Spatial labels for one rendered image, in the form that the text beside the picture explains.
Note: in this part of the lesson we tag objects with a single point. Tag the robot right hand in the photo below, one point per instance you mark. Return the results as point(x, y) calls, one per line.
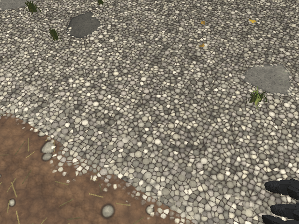
point(288, 210)

